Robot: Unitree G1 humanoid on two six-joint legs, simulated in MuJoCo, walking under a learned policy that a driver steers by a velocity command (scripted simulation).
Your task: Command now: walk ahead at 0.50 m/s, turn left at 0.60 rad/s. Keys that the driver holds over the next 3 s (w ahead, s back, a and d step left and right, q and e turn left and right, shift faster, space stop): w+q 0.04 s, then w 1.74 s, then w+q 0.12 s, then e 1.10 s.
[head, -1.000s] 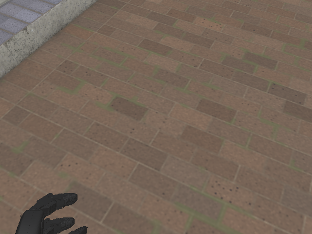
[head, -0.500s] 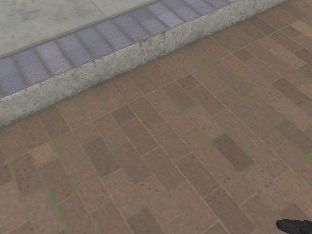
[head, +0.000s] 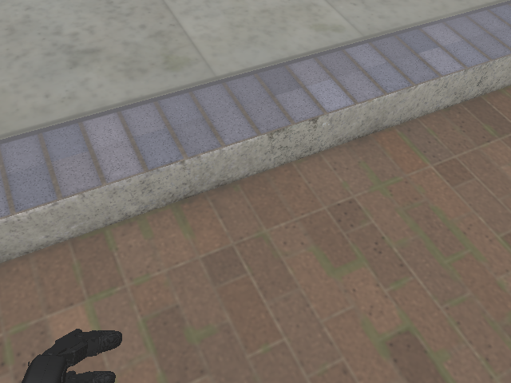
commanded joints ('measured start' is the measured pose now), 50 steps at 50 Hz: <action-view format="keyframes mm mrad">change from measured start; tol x32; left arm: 1 -46 123 43 -80 -8 -26 -6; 5 366 276 98 18 29 -24 4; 29 468 32 12 97 16 32 0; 50 75 77 3 47 35 48 -12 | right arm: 1 0 -159 -44 -45 1 -3 -9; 24 -377 -59 17 -167 -6 -46 47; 29 110 -268 -40 -50 -132 -28 19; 50 48 -147 -13 186 -48 -50 26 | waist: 1 43 163 -23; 5 130 -262 -364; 24 161 -48 22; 29 -18 324 -331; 50 77 104 38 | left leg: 1 -29 250 -246 -17 264 121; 7 -685 88 -22 900 -148 -61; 25 -367 155 174 111 249 -36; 28 162 197 130 71 129 39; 29 432 501 -327 -26 54 146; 35 -15 334 -76 -200 322 112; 50 52 334 71 -168 460 86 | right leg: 1 143 29 -11 -47 -80 -34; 5 953 -358 582 -157 -295 -335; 11 502 -202 253 -317 -180 -255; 25 537 -227 38 -312 20 -212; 27 511 -140 -67 -76 248 -146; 31 -85 7 -33 681 -500 -96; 50 213 -13 -163 1 -193 -108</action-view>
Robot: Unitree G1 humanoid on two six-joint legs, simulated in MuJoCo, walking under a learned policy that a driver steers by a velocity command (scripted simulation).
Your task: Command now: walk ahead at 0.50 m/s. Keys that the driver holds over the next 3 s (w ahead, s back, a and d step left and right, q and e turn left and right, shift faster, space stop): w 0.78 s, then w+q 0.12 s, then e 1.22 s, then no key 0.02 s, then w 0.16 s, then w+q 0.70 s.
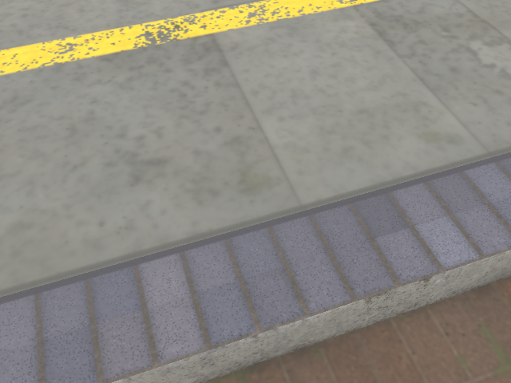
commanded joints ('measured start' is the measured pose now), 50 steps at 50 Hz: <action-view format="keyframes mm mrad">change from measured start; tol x32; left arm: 1 78 95 31 -28 9 -30 18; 28 373 -6 21 142 -19 -28 44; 44 -383 -178 -101 -376 0 11 54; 50 199 -47 -36 -187 -25 33 38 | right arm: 1 -30 -165 -33 -26 2 -9 -7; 21 -347 -16 30 -84 -13 29 -10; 26 140 -149 -29 55 -38 -6 -55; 50 68 -233 -17 101 59 -10 -34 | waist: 1 103 59 12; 42 60 60 160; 50 279 226 -400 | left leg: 1 -105 249 -108 117 571 110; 5 -655 50 -91 894 -172 49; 25 -102 30 66 238 167 92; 27 126 414 -431 119 592 135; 30 -84 375 -486 -95 -345 245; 39 -216 329 -254 -133 -160 220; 44 -115 277 -218 -222 52 174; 50 61 315 26 254 1828 133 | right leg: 1 223 55 -39 -102 -29 -42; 4 746 -352 638 -321 -108 -223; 24 426 -147 46 -83 798 -158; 26 161 -14 -14 406 441 -77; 27 -29 107 8 696 -360 -47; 42 -1096 -27 -5 1529 -445 -63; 50 143 162 -146 556 -253 -127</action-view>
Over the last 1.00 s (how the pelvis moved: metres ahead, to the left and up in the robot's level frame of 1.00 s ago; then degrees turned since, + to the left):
0.52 0.06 0.00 7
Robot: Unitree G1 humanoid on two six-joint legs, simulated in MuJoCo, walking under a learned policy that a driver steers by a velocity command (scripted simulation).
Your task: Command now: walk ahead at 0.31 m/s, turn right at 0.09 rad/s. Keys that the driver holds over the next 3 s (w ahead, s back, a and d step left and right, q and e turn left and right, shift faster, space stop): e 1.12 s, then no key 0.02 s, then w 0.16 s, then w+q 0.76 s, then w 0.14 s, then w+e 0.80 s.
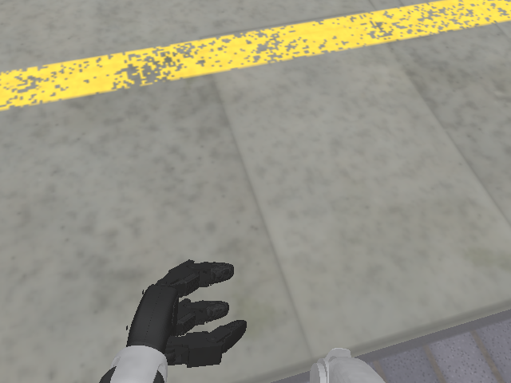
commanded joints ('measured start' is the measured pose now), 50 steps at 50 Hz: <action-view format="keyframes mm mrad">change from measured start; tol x32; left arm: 1 525 210 103 133 12 -2 -4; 10 171 161 108 357 74 -135 -73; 18 559 325 158 268 48 -171 -28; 50 362 301 169 -4 -22 56 23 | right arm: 1 9 -340 -95 -98 36 -33 21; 25 -713 -98 -33 -578 4 10 -3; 50 -458 -274 -111 -509 -22 72 -34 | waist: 1 272 159 -499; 3 202 -237 -532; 5 170 10 -5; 50 59 172 -172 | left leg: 1 -128 162 -6 686 1513 70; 3 -536 -170 -120 1604 0 -28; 5 -908 -153 -428 2005 103 17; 25 -1048 -32 -102 781 31 -137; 31 -605 -95 -104 397 24 -99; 35 -2 455 -651 377 922 247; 39 -281 240 -330 305 307 164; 50 -353 252 -110 229 41 187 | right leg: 1 890 63 240 -294 -6 -82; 3 995 -271 1210 -965 290 -266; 5 548 -219 989 -961 -24 -149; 12 593 -38 366 -947 602 88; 28 1079 -152 605 -890 805 -65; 33 868 33 567 -621 514 29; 35 517 167 374 -202 -331 137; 50 646 -35 171 -412 40 173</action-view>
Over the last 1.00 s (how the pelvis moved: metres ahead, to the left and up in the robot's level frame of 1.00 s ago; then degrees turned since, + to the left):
0.51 -0.03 0.02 1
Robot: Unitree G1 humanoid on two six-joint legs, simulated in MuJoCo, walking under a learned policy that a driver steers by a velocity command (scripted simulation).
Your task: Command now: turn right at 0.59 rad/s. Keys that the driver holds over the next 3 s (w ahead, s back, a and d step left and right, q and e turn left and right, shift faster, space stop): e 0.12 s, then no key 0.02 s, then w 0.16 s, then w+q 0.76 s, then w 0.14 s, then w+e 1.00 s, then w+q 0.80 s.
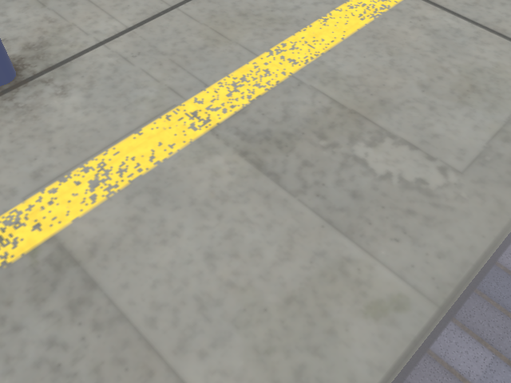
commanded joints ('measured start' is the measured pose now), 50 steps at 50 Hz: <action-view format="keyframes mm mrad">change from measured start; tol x16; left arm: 1 34 88 27 -78 5 -11 -15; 7 167 281 86 -82 46 -28 -31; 11 31 98 29 -25 56 -230 -62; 34 91 141 28 115 -29 -120 -29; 50 -299 33 0 -40 10 -192 -56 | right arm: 1 -51 -198 -64 -62 12 -15 2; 32 34 -137 -35 -62 80 -120 119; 36 428 -361 -105 1 48 -79 78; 41 253 -148 -39 -58 23 -82 60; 50 302 -217 -63 -12 39 -82 30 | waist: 1 6 215 -188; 4 50 174 -169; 6 32 -217 -88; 9 25 -348 -15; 12 -28 -118 -39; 32 43 -190 -19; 34 -49 -78 -151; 36 -57 370 -262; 40 -53 67 -90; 50 -71 114 -18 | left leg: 1 130 245 -176 -171 -28 210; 4 59 234 -128 -102 -161 139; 7 -403 -67 -70 526 -550 -64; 9 -489 -42 -289 722 -244 -27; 13 -455 -65 -172 865 -99 -70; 24 -402 -4 -117 318 -15 -44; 33 7 -83 11 39 -30 84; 34 186 -61 -60 52 -5 110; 36 620 261 -832 -160 -160 350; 50 156 56 -379 -257 95 189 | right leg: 1 125 -10 -47 -159 14 -44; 5 374 37 -44 -555 145 -160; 7 315 -366 583 -770 291 -423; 9 231 -260 497 -855 -342 -300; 30 463 -290 108 -858 -7 -289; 31 456 -283 82 -836 -17 -280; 34 370 -148 -131 -423 595 -137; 36 -255 114 -47 203 -155 3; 38 -449 6 49 322 -25 -59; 50 -63 56 8 -452 523 -18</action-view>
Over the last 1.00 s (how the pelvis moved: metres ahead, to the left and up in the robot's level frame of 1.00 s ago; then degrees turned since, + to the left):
0.26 0.02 0.16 -32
